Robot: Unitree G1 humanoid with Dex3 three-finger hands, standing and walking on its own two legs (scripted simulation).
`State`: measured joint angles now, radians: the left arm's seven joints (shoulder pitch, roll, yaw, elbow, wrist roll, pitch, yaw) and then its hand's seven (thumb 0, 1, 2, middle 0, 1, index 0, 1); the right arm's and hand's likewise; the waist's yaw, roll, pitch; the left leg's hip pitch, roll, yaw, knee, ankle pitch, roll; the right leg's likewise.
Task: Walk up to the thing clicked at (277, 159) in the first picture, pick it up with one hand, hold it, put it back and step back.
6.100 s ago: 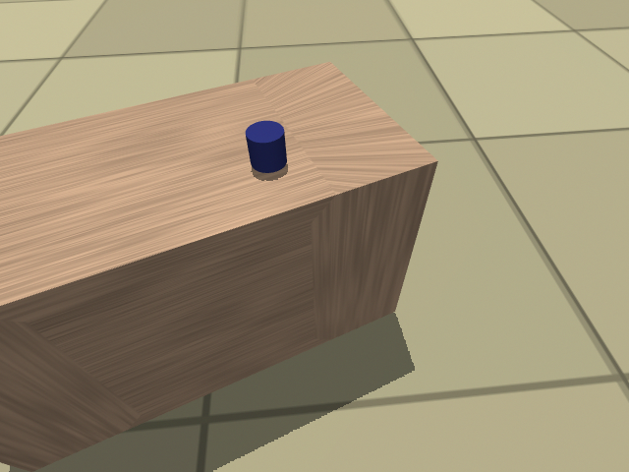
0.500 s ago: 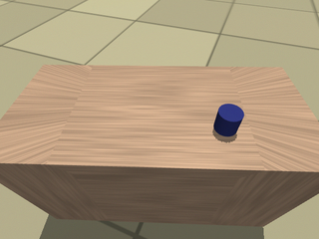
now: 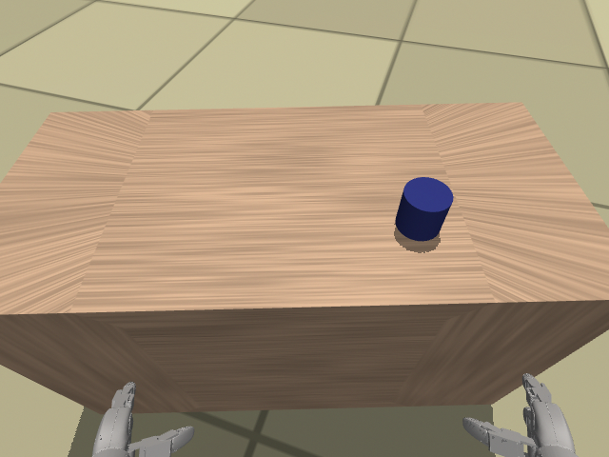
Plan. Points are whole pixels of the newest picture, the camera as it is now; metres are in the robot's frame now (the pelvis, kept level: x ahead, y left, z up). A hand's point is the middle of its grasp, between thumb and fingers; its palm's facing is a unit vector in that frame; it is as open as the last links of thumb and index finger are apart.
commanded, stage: rise first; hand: right
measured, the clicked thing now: (422, 209) +0.53 -0.19 -0.03
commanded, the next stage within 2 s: go down in 1.36 s
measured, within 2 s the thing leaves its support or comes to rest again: neither
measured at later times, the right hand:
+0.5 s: hand (538, 403) +0.19 -0.26 -0.01, palm faces +0.33 +0.87 -0.37, open 17.6 cm
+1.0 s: hand (563, 397) +0.18 -0.26 +0.04, palm faces +0.35 +0.86 -0.38, open 17.6 cm
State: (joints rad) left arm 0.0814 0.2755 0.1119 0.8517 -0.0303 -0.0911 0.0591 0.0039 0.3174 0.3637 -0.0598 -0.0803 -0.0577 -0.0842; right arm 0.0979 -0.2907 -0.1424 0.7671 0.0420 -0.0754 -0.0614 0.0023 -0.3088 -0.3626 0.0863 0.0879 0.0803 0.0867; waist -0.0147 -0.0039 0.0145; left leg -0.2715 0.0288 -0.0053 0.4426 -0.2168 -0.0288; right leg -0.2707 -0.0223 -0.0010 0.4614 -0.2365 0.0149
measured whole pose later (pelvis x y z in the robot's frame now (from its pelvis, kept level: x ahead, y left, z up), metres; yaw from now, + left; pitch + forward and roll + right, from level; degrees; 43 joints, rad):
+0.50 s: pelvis +0.02 +0.01 +0.00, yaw -1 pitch -1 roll +0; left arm 0.25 0.24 0.09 0.61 -0.02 -0.08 0.07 -0.01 -0.53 0.06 -0.06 -0.05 -0.05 -0.06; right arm 0.36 -0.29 -0.22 0.22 0.05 -0.09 -0.06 -0.01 0.57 -0.04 0.04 0.06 0.05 0.06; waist -0.04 -0.03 0.02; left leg -0.16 0.03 0.02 0.44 -0.26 -0.02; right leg -0.15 -0.02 0.02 0.43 -0.25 0.03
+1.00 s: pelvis +0.01 +0.01 +0.00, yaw -2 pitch -3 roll +0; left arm 0.25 0.22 0.12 0.60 -0.01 -0.09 0.05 -0.01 -0.55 0.07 -0.05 -0.05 -0.04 -0.06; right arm 0.43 -0.29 -0.26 0.02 0.04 -0.16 -0.03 -0.02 0.57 -0.04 0.05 0.06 0.05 0.06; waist -0.05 -0.04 0.03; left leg -0.13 0.03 0.03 0.43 -0.25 -0.02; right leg -0.13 -0.02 0.03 0.42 -0.24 0.03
